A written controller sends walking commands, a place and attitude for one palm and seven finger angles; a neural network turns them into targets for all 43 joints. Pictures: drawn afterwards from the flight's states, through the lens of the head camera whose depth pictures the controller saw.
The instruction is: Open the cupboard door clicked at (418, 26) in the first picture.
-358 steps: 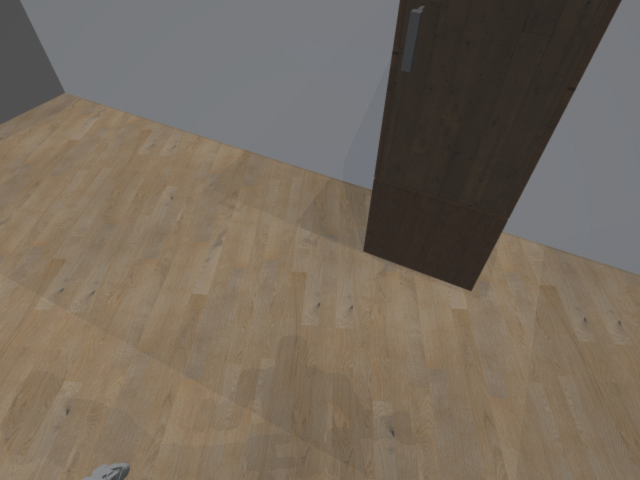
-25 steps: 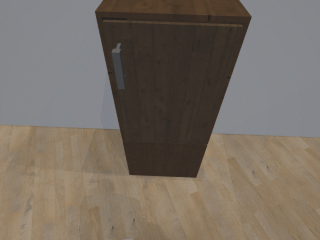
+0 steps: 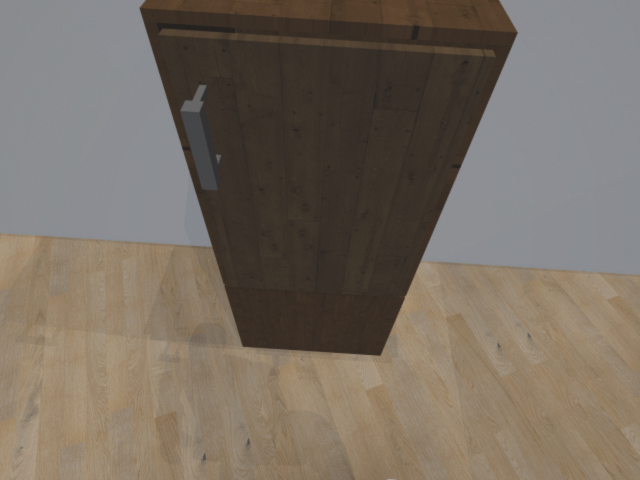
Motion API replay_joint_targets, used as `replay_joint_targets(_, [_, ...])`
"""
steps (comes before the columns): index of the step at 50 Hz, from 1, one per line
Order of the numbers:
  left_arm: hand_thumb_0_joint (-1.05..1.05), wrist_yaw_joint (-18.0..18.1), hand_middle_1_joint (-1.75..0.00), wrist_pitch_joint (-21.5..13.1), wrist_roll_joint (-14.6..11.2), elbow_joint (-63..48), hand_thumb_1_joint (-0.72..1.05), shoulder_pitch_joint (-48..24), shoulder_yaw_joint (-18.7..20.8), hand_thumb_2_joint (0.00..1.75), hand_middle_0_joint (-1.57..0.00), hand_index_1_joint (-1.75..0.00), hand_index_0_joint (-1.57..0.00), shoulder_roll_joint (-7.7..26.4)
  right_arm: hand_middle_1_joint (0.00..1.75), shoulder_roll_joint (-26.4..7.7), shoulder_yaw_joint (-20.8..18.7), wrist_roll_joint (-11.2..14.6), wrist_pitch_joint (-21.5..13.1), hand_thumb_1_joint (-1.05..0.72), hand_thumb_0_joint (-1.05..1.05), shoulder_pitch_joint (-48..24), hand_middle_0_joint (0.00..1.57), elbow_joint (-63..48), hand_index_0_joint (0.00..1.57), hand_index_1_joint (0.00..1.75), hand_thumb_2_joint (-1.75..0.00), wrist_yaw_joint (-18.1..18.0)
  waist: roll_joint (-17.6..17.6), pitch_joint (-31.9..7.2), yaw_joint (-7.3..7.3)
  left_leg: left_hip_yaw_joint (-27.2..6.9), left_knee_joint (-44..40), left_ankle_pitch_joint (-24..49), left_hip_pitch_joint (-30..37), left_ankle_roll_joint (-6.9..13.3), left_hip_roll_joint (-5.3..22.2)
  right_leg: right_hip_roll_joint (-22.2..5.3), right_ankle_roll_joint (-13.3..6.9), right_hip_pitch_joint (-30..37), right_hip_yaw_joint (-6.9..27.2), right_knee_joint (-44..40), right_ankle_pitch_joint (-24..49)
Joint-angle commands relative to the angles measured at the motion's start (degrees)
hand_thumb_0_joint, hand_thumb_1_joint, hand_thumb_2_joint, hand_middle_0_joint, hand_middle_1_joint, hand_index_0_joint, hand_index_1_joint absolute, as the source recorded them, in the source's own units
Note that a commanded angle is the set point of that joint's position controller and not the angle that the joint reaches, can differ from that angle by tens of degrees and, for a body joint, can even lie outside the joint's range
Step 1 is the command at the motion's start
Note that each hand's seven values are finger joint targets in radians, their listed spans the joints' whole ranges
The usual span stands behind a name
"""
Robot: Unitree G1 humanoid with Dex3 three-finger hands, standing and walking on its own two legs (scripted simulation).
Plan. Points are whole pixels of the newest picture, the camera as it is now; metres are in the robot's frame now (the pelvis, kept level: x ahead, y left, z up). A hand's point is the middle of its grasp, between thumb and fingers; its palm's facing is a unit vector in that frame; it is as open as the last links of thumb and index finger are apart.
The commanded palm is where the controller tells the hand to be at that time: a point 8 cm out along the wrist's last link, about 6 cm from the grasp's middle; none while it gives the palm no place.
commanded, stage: come to a stop and stand still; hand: left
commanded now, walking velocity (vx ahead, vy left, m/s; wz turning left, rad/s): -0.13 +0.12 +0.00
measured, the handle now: (206, 139) +0.53 +0.20 +0.12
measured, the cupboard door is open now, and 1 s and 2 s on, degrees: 0 0 0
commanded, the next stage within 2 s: look again from close up in 0.70 s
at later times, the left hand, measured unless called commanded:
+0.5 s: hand out of the picture +0.00 +0.20 -0.19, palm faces +0.09 -0.98 -0.19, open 7.4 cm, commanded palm none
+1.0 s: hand out of the picture -0.01 +0.15 -0.17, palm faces +0.00 -0.97 -0.24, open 7.3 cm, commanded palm none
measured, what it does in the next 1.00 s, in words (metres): steps on the spot: right foot, then left foot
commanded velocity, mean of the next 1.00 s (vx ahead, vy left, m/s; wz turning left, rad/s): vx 0.03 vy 0.01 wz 0.00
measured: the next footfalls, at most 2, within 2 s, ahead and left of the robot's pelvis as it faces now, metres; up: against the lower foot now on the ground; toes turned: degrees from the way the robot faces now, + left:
right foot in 0.04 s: +0.08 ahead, -0.15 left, +0.00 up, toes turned -6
left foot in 0.42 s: -0.01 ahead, +0.10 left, +0.00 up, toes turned +2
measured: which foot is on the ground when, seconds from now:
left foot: down 0.00-0.06, up 0.08-0.40, down 0.42-1.00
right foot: up 0.00-0.02, down 0.04-0.42, up 0.44-0.78, down 0.80-1.00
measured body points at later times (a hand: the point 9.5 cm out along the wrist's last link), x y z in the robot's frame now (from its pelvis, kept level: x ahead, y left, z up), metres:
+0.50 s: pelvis -0.04 +0.00 -0.01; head -0.03 +0.03 +0.44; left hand -0.01 +0.25 -0.17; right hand +0.03 -0.23 -0.14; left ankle -0.04 +0.10 -0.74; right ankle +0.01 -0.13 -0.71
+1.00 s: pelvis -0.03 -0.03 -0.01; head -0.01 -0.05 +0.44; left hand -0.01 +0.20 -0.15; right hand -0.06 -0.24 -0.18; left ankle -0.05 +0.09 -0.74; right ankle -0.04 -0.11 -0.74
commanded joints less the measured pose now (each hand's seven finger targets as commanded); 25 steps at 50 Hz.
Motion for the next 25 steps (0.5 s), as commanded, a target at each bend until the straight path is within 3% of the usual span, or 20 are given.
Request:
replay_joint_targets(1, [0.00,-0.01,-0.30,-1.30,0.24,-1.42,0.90,8.46,0.84,0.90,-0.20,-0.30,-0.20,3.84,0.30,-8.83,-2.73,0.23,0.21,-0.90,0.00,1.80,0.20,-3.31,0.20,0.30,-0.90,0.10,3.61,-5.85,1.91,-4.03,3.67,21.11,-0.94,2.56,7.44,-1.24,-0.13,11.49,0.31,-12.37,18.72])
replay_joint_targets(2, [0.00,0.41,-0.30,-1.81,0.59,-1.96,0.90,8.28,1.40,0.90,-0.20,-0.30,-0.20,7.25,0.30,-6.34,-2.49,0.50,0.44,-0.90,0.00,3.15,0.20,-3.94,0.20,0.30,-0.90,0.36,-5.29,-7.47,1.27,-1.70,9.02,6.58,-7.28,-0.08,2.51,-8.66,-3.17,16.04,9.56,-11.28,36.18])
replay_joint_targets(3, [0.00,0.47,-0.30,-1.86,0.40,-2.02,0.90,8.89,1.95,0.90,-0.20,-0.30,-0.20,10.60,0.30,-4.38,-2.39,0.81,0.93,-0.90,0.00,4.41,0.20,-4.24,0.20,0.30,-0.90,0.46,-13.10,-9.21,1.27,-0.62,16.32,-13.86,-10.66,-1.76,-2.38,-17.68,-8.82,17.96,15.44,-13.60,49.68])
replay_joint_targets(4, [0.00,0.41,-0.30,-1.62,0.29,-2.44,0.90,9.40,1.81,0.90,-0.20,-0.30,-0.20,11.12,0.30,-4.34,-2.57,0.86,1.50,-0.90,0.00,3.14,0.20,-4.72,0.20,0.30,-0.90,0.23,-11.67,-9.31,2.61,-4.20,24.09,-20.29,-11.34,-1.51,-2.51,-20.32,-12.54,16.64,15.42,-15.01,50.79])
replay_joint_targets(6, [0.00,0.85,-0.30,-1.44,0.34,-2.95,0.90,6.21,1.78,0.90,-0.20,-0.30,-0.20,8.95,0.30,-4.76,-2.49,0.57,2.62,-0.90,0.00,0.34,0.20,-4.78,0.20,0.30,-0.90,0.50,-16.12,-6.75,2.17,-7.16,35.20,-17.51,-15.63,-1.99,-1.97,-16.91,-12.74,13.49,15.06,-16.61,43.20])
replay_joint_targets(9, [0.00,1.22,-0.30,-1.11,0.35,-4.98,0.90,2.82,2.13,0.90,-0.20,-0.30,-0.20,8.95,0.30,-5.74,-2.56,0.53,2.94,-0.90,0.00,-0.51,0.20,-4.76,0.20,0.30,-0.90,1.43,-11.64,-6.42,1.44,-7.39,37.76,-11.96,-16.94,-3.00,-1.88,-15.16,-11.76,12.10,11.14,-17.37,35.01])
replay_joint_targets(13, [0.00,1.26,-0.30,-0.68,0.71,-6.01,0.90,2.25,2.93,0.90,-0.20,-0.30,-0.20,10.58,0.30,-4.82,-2.10,0.46,2.97,-0.90,0.00,-2.29,0.20,-5.91,0.20,0.30,-0.90,2.07,-9.01,-6.27,2.07,-5.49,26.61,-10.39,-13.10,-3.35,-2.20,-14.61,-11.71,9.57,11.30,-19.15,21.12])
replay_joint_targets(15, [0.00,1.08,-0.30,-0.39,0.91,-6.38,0.90,1.88,3.22,0.90,-0.20,-0.30,-0.20,11.12,0.30,-4.60,-1.94,0.58,2.51,-0.90,0.00,-1.84,0.20,-6.45,0.20,0.30,-0.90,2.17,-9.81,-6.23,2.19,-4.76,19.38,-10.58,-10.15,-2.74,-2.53,-14.31,-11.81,8.37,12.61,-19.78,12.92])
replay_joint_targets(17, [0.00,0.96,-0.30,0.00,0.75,-6.74,0.90,0.59,3.09,0.90,-0.20,-0.30,-0.20,11.14,0.30,-4.14,-1.70,0.76,1.90,-0.90,0.00,1.37,0.20,-5.64,0.20,0.30,-0.90,2.02,-9.28,-6.60,0.63,-3.13,9.03,-6.49,-3.04,-2.21,-3.44,-12.61,-10.18,4.72,11.56,-18.57,5.80])
replay_joint_targets(18, [0.00,0.85,-0.30,0.41,0.37,-6.93,0.90,-0.64,3.03,0.90,-0.20,-0.30,-0.20,10.71,0.30,-4.08,-1.53,0.71,1.66,-0.90,0.00,4.51,0.20,-4.75,0.20,0.30,-0.90,1.94,-8.34,-6.63,-1.06,-2.10,2.26,-1.26,3.52,-1.82,-4.08,-10.44,-8.09,-0.02,9.90,-17.35,-1.02])
replay_joint_targets(19, [0.00,0.61,-0.30,0.82,0.01,-7.14,0.90,-0.91,2.47,0.90,-0.20,-0.30,-0.20,8.47,0.30,-5.14,-1.57,0.69,1.28,-0.90,0.00,6.97,0.20,-3.93,0.20,0.30,-0.90,1.70,-3.25,-6.24,-2.09,-3.37,-3.71,-0.14,8.86,-1.54,-2.52,-6.89,-5.56,-4.49,7.19,-13.77,-7.89])
replay_joint_targets(20, [0.00,0.27,-0.30,1.26,-0.38,-7.85,0.90,-0.64,1.55,0.90,-0.20,-0.30,-0.20,4.79,0.30,-8.89,-2.20,0.05,1.02,-0.90,0.00,7.65,0.20,-4.27,0.20,0.30,-0.90,1.44,10.62,-4.15,-2.42,-15.74,-11.56,-8.48,6.53,1.16,6.12,-1.10,-2.44,-8.61,2.28,-4.41,-12.37])
replay_joint_targets(21, [0.00,0.15,-0.30,1.41,-0.38,-8.74,0.90,-1.91,0.96,0.90,-0.20,-0.30,-0.20,2.24,0.30,-12.54,-2.70,-0.44,1.21,-0.90,0.00,5.56,0.20,-6.16,0.20,0.30,-0.90,1.06,20.90,0.92,-2.49,-27.63,-19.50,-14.47,-2.64,6.11,15.05,3.05,-0.34,-10.67,-0.98,4.51,-15.11])
replay_joint_targets(22, [0.00,-0.12,-0.30,1.22,-0.07,-9.21,0.90,-3.24,1.09,0.90,-0.20,-0.30,-0.20,3.49,0.30,-12.22,-2.59,-0.74,1.29,-0.90,0.00,2.73,0.20,-7.46,0.20,0.30,-0.90,0.95,14.43,4.27,-1.74,-28.43,-21.38,-17.86,-10.34,10.02,17.43,1.28,-1.24,-7.99,2.69,10.89,-11.33])
replay_joint_targets(23, [0.00,-0.51,-0.30,0.98,0.49,-7.40,0.90,-2.15,1.19,0.90,-0.20,-0.30,-0.20,3.21,0.30,-10.25,-1.77,-0.85,0.46,-0.90,0.00,0.80,0.20,-7.04,0.20,0.30,-0.90,0.63,12.41,2.45,-0.47,-26.65,-21.76,-16.07,-9.03,9.25,14.03,1.32,-1.36,-7.21,4.65,14.42,-7.52])
replay_joint_targets(25, [0.00,-1.33,-0.30,0.52,0.67,-4.68,0.90,1.21,1.19,0.90,-0.20,-0.30,-0.20,2.84,0.30,-8.86,-1.12,-0.49,-0.22,-0.90,0.00,-0.13,0.20,-6.77,0.20,0.30,-0.90,0.32,9.31,1.77,0.51,-20.67,-18.94,-10.76,-5.14,7.84,10.97,1.98,-1.44,-8.27,3.95,19.74,-3.22])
